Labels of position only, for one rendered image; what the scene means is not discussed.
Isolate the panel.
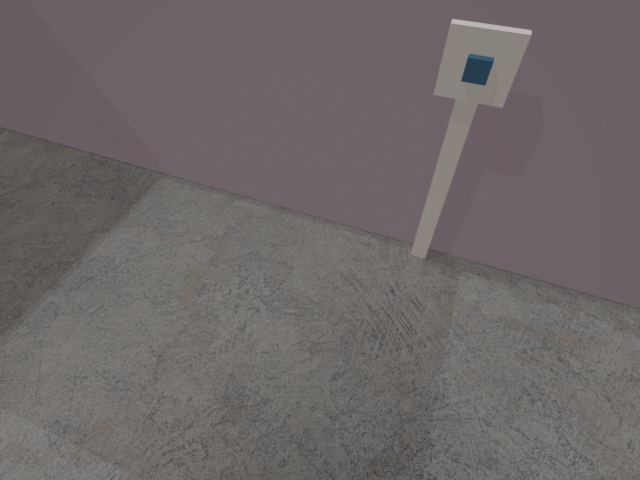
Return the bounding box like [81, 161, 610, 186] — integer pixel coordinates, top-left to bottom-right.
[410, 19, 532, 259]

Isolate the button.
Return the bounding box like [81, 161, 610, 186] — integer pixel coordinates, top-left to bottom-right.
[461, 54, 494, 86]

